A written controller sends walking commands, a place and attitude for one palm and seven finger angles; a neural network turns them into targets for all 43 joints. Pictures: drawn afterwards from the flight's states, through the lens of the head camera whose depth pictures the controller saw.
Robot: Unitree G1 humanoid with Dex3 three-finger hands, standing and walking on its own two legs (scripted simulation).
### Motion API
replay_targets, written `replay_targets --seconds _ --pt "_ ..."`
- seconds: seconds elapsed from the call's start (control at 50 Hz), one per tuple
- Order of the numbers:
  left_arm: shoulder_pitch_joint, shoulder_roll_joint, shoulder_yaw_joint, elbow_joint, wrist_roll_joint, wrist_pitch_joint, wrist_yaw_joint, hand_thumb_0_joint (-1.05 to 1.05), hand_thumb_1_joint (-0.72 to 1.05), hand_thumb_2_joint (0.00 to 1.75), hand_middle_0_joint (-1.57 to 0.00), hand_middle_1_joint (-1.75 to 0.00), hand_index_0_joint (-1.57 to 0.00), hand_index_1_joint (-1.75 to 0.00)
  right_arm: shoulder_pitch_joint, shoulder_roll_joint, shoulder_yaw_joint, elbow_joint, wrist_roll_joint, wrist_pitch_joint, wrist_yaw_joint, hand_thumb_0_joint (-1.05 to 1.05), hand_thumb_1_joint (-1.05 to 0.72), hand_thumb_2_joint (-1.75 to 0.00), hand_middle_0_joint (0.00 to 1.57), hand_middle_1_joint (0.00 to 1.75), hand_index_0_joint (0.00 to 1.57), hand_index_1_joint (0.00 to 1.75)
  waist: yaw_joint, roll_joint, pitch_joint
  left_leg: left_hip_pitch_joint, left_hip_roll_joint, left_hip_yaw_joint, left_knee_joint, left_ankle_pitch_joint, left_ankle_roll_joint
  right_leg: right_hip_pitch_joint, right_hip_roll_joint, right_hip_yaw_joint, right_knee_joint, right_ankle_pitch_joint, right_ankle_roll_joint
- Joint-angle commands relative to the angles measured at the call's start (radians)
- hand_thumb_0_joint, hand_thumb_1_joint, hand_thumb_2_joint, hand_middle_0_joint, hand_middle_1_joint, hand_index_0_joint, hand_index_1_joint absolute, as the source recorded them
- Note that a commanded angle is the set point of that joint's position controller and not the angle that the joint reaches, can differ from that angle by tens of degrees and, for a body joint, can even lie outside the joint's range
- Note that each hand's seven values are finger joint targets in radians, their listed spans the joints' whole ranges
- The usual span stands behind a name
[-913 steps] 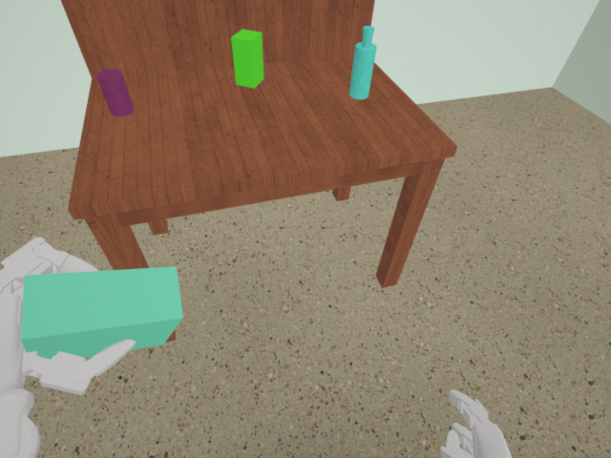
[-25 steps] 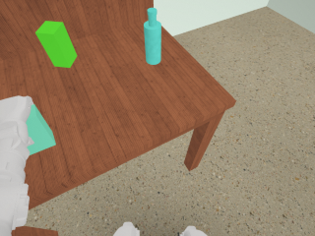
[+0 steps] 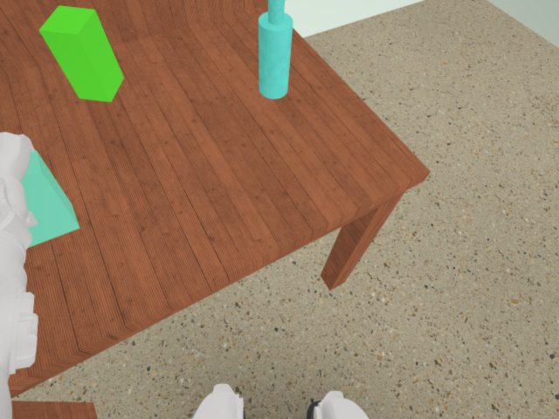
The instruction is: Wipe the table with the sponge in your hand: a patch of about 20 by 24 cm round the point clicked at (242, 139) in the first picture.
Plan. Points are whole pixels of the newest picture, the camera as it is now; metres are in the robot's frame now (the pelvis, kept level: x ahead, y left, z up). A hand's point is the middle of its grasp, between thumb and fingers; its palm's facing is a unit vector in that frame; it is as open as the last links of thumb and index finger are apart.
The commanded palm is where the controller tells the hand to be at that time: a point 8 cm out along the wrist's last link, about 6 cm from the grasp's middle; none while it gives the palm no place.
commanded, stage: wipe forward along the first lane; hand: left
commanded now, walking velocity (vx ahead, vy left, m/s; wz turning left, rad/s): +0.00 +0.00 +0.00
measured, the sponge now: (29, 213) +0.41 +0.38 -0.01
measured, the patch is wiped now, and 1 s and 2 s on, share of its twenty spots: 0.30 0.40 0.50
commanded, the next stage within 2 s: slide across to the middle lane in 0.22 s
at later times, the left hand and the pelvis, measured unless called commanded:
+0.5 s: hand (7, 168) +0.46 +0.40 +0.04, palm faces -0.21 +0.03 -0.98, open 9.8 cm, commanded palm +0.47 +0.36 +0.09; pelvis +0.02 +0.01 +0.00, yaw +0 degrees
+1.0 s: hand (41, 156) +0.48 +0.36 +0.04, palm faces -0.16 -0.01 -0.99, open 9.9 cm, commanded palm +0.48 +0.32 +0.09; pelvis +0.04 +0.01 +0.02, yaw +0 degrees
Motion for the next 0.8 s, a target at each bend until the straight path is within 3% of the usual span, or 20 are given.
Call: replay_targets --seconds 0.0,0.04,0.08,0.14,0.2,0.24,0.28,0.3,0.32,0.4,0.42,0.5,0.54,0.6,0.64,0.7,0.72,0.78 --pt "-0.283 0.275 0.029 -0.085 0.018 0.033 0.046 0.0 0.1 1.3 -1.2 -1.6 -1.2 -1.6 0.117 -0.186 -0.063 -0.051 -0.005 -0.011 -0.008 0.0 -0.9 -0.9 0.2 0.3 0.2 0.3 -0.044 -0.015 -0.285 0.272 -0.04 -0.01 -0.106 0.126 0.045 0.094 0.051 -0.005 -0.114 0.095 -0.06" --pt "-0.32 0.308 0.037 -0.094 0.025 0.032 0.039 0.0 0.1 1.3 -1.2 -1.6 -1.2 -1.6 0.125 -0.192 -0.06 -0.049 -0.007 -0.007 -0.007 0.0 -0.9 -0.9 0.2 0.3 0.2 0.3 -0.043 0.011 -0.299 0.283 -0.041 -0.015 -0.109 0.135 0.045 0.09 0.052 -0.006 -0.108 0.093 -0.064" --pt "-0.348 0.315 0.022 -0.064 0.04 0.04 0.033 0.0 0.1 1.3 -1.2 -1.6 -1.2 -1.6 0.124 -0.194 -0.056 -0.051 -0.004 -0.005 -0.009 0.0 -0.9 -0.9 0.2 0.3 0.2 0.3 -0.06 0.0 -0.252 0.262 -0.042 -0.02 -0.113 0.099 0.045 0.062 0.052 -0.007 -0.113 0.064 -0.063" --pt "-0.356 0.339 0.033 -0.067 0.042 0.038 0.014 0.0 0.1 1.3 -1.2 -1.6 -1.2 -1.6 0.142 -0.197 -0.056 -0.056 -0.007 -0.003 -0.008 0.0 -0.9 -0.9 0.2 0.3 0.2 0.3 -0.049 0.022 -0.304 0.295 -0.042 -0.023 -0.11 0.14 0.044 0.078 0.053 -0.007 -0.107 0.088 -0.066" --pt "-0.382 0.34 0.013 -0.06 0.053 0.041 -0.004 0.0 0.1 1.3 -1.2 -1.6 -1.2 -1.6 0.15 -0.195 -0.052 -0.062 -0.006 0.002 -0.01 0.0 -0.9 -0.9 0.2 0.3 0.2 0.3 -0.061 0.036 -0.297 0.291 -0.042 -0.024 -0.106 0.132 0.042 0.062 0.055 -0.008 -0.107 0.079 -0.067" --pt "-0.399 0.334 0.01 -0.078 0.054 0.032 -0.015 0.0 0.1 1.3 -1.2 -1.6 -1.2 -1.6 0.164 -0.194 -0.056 -0.059 -0.01 0.004 -0.01 0.0 -0.9 -0.9 0.2 0.3 0.2 0.3 -0.06 0.072 -0.332 0.336 -0.038 -0.03 -0.099 0.177 0.039 0.046 0.056 -0.01 -0.1 0.098 -0.07" --pt "-0.396 0.374 0.041 -0.085 0.051 0.023 -0.02 0.0 0.1 1.3 -1.2 -1.6 -1.2 -1.6 0.17 -0.198 -0.054 -0.057 -0.012 0.01 -0.011 0.0 -0.9 -0.9 0.2 0.3 0.2 0.3 -0.058 0.054 -0.343 0.32 -0.037 -0.024 -0.087 0.189 0.043 0.062 0.059 -0.006 -0.101 0.113 -0.069" --pt "-0.364 0.37 0.044 -0.076 0.048 0.021 -0.023 0.0 0.1 1.3 -1.2 -1.6 -1.2 -1.6 0.17 -0.197 -0.054 -0.063 -0.012 0.013 -0.011 0.0 -0.9 -0.9 0.2 0.3 0.2 0.3 -0.053 0.036 -0.348 0.312 -0.04 -0.023 -0.086 0.199 0.043 0.077 0.06 -0.007 -0.101 0.121 -0.068" --pt "-0.409 0.332 0.019 -0.124 0.039 0.006 -0.028 0.0 0.1 1.3 -1.2 -1.6 -1.2 -1.6 0.172 -0.19 -0.058 -0.063 -0.013 0.012 -0.011 0.0 -0.9 -0.9 0.2 0.3 0.2 0.3 -0.06 0.078 -0.379 0.348 -0.034 -0.027 -0.088 0.235 0.04 0.071 0.058 -0.007 -0.096 0.143 -0.071" --pt "-0.384 0.323 0.03 -0.171 0.019 -0.006 -0.016 0.0 0.1 1.3 -1.2 -1.6 -1.2 -1.6 0.177 -0.185 -0.067 -0.05 -0.013 0.018 -0.011 0.0 -0.9 -0.9 0.2 0.3 0.2 0.3 -0.054 0.076 -0.4 0.381 -0.031 -0.022 -0.093 0.266 0.039 0.103 0.062 -0.007 -0.116 0.16 -0.068" --pt "-0.429 0.291 0.013 -0.21 0.008 -0.014 -0.013 0.0 0.1 1.3 -1.2 -1.6 -1.2 -1.6 0.174 -0.181 -0.071 -0.046 -0.015 0.014 -0.011 0.0 -0.9 -0.9 0.2 0.3 0.2 0.3 -0.062 0.119 -0.412 0.422 -0.025 -0.032 -0.099 0.295 0.034 0.084 0.06 -0.011 -0.113 0.169 -0.071" --pt "-0.443 0.246 -0.012 -0.2 -0.024 0.004 0.012 0.0 0.1 1.3 -1.2 -1.6 -1.2 -1.6 0.165 -0.178 -0.072 -0.014 -0.01 0.007 -0.012 0.0 -0.9 -0.9 0.2 0.3 0.2 0.3 -0.079 0.093 -0.361 0.435 -0.023 -0.032 -0.128 0.239 0.036 0.091 0.059 -0.011 -0.149 0.139 -0.064" --pt "-0.468 0.249 -0.01 -0.218 -0.033 0.007 0.013 0.0 0.1 1.3 -1.2 -1.6 -1.2 -1.6 0.17 -0.18 -0.074 -0.003 -0.011 0.003 -0.014 0.0 -0.9 -0.9 0.2 0.3 0.2 0.3 -0.072 0.126 -0.396 0.485 -0.021 -0.041 -0.14 0.283 0.03 0.103 0.058 -0.016 -0.148 0.159 -0.068" --pt "-0.432 0.148 -0.078 -0.178 -0.034 0.035 0.007 0.0 0.1 1.3 -1.2 -1.6 -1.2 -1.6 0.153 -0.168 -0.071 0.01 -0.01 0.0 -0.007 0.0 -0.9 -0.9 0.2 0.3 0.2 0.3 -0.079 0.114 -0.34 0.5 -0.02 -0.038 -0.157 0.281 0.026 0.1 0.058 -0.02 -0.169 0.158 -0.067" --pt "-0.453 0.15 -0.067 -0.205 -0.043 0.035 0.002 0.0 0.1 1.3 -1.2 -1.6 -1.2 -1.6 0.158 -0.17 -0.075 0.017 -0.013 -0.002 -0.007 0.0 -0.9 -0.9 0.2 0.3 0.2 0.3 -0.068 0.135 -0.382 0.541 -0.019 -0.041 -0.159 0.332 0.025 0.122 0.057 -0.019 -0.17 0.189 -0.069" --pt "-0.413 0.162 -0.052 -0.171 -0.04 0.047 -0.003 0.0 0.1 1.3 -1.2 -1.6 -1.2 -1.6 0.149 -0.167 -0.071 0.018 -0.01 0.005 -0.004 0.0 -0.9 -0.9 0.2 0.3 0.2 0.3 -0.063 0.079 -0.355 0.507 -0.023 -0.027 -0.165 0.346 0.028 0.177 0.056 -0.015 -0.183 0.224 -0.066" --pt "-0.426 0.167 -0.042 -0.185 -0.039 0.046 -0.003 0.0 0.1 1.3 -1.2 -1.6 -1.2 -1.6 0.142 -0.17 -0.07 0.021 -0.011 0.006 -0.003 0.0 -0.9 -0.9 0.2 0.3 0.2 0.3 -0.059 0.108 -0.356 0.522 -0.021 -0.029 -0.172 0.373 0.025 0.179 0.053 -0.013 -0.184 0.24 -0.07" --pt "-0.412 0.204 -0.013 -0.167 -0.005 0.057 0.023 0.0 0.1 1.3 -1.2 -1.6 -1.2 -1.6 0.139 -0.174 -0.069 0.012 -0.015 0.013 0.003 0.0 -0.9 -0.9 0.2 0.3 0.2 0.3 -0.052 0.08 -0.347 0.499 -0.027 -0.021 -0.17 0.394 0.026 0.2 0.053 -0.016 -0.177 0.263 -0.069"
